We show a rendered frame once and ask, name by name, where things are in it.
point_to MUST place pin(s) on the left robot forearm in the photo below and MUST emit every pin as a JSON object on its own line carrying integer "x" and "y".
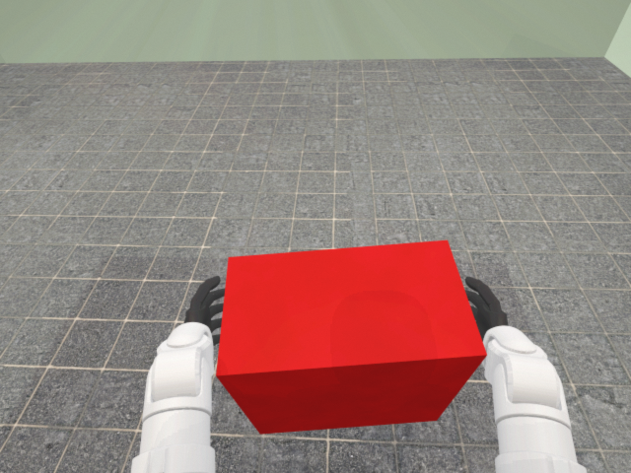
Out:
{"x": 178, "y": 405}

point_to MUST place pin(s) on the right robot hand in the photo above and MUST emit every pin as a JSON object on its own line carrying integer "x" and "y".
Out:
{"x": 487, "y": 313}

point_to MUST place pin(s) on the left robot hand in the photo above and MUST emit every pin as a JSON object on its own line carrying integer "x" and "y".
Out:
{"x": 200, "y": 309}

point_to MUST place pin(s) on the right robot forearm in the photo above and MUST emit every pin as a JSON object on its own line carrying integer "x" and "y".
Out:
{"x": 531, "y": 415}

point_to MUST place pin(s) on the carton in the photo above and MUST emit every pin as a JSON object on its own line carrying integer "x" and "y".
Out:
{"x": 346, "y": 337}

